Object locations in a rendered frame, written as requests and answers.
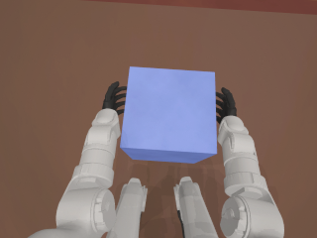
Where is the left robot forearm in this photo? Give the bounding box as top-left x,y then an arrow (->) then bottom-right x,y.
55,108 -> 121,225

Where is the robot left thigh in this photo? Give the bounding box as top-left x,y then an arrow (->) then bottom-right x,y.
106,181 -> 148,238

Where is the carton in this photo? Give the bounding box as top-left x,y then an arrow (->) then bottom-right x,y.
120,66 -> 217,164

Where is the robot left hand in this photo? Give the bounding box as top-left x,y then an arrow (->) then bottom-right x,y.
102,81 -> 128,115

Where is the right robot forearm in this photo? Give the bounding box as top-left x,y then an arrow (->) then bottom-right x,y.
217,115 -> 284,234

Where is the robot right hand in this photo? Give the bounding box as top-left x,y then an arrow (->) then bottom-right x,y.
215,87 -> 237,124

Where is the right robot upper arm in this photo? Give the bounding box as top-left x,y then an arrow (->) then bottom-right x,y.
220,195 -> 284,238

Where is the left robot upper arm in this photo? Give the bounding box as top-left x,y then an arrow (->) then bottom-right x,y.
28,186 -> 117,238

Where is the robot left shin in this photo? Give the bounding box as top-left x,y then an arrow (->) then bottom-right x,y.
120,178 -> 142,195

